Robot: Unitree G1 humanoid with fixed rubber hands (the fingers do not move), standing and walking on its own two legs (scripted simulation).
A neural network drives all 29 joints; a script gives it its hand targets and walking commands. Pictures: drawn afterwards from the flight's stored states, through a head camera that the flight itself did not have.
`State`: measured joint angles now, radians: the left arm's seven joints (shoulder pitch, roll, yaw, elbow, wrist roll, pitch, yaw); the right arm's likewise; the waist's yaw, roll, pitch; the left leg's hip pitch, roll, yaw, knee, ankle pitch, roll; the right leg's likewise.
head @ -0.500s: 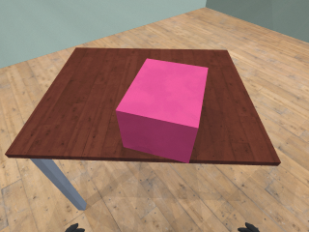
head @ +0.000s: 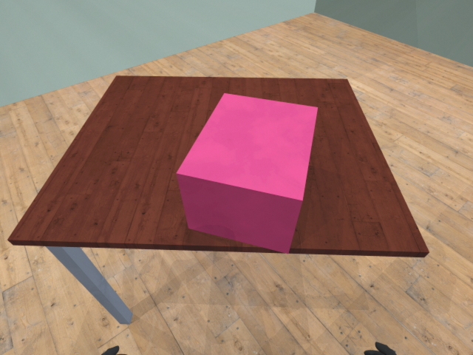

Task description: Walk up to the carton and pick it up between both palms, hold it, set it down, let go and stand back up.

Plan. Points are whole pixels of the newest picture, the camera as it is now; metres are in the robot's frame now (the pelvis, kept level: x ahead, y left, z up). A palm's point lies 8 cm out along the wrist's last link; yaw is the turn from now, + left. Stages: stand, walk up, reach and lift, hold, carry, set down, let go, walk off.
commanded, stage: stand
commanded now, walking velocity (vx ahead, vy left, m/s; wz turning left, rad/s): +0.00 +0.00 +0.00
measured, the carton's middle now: (253, 167) +0.51 -0.01 +0.02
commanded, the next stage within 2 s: none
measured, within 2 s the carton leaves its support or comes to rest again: neither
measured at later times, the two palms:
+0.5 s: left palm out of the picture +0.10 +0.26 -0.11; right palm out of the picture +0.11 -0.26 -0.11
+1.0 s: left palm out of the picture +0.10 +0.26 -0.11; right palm out of the picture +0.11 -0.26 -0.10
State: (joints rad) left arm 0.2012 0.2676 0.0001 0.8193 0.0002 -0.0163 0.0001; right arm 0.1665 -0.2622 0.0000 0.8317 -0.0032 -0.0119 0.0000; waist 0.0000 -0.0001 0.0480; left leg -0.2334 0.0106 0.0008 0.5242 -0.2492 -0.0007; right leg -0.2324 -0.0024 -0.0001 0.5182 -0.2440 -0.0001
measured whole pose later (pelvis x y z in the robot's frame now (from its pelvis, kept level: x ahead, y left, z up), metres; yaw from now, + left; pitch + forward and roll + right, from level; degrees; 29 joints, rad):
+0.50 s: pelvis +0.00 +0.00 +0.00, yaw +0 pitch -2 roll +0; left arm 0.20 0.27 0.00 0.84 0.00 -0.02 0.00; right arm 0.16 -0.26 0.00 0.87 0.00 -0.01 0.00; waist 0.00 0.00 0.05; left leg -0.21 0.01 0.00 0.48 -0.23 0.00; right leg -0.21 0.00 0.00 0.47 -0.22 0.00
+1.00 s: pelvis +0.00 +0.00 +0.00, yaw +0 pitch -3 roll +0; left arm 0.20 0.27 0.00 0.85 0.00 -0.02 0.00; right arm 0.16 -0.26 0.00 0.88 0.00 -0.01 0.00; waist 0.00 0.00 0.05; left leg -0.20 0.01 0.00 0.46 -0.22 0.00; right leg -0.19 0.00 0.00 0.45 -0.22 0.00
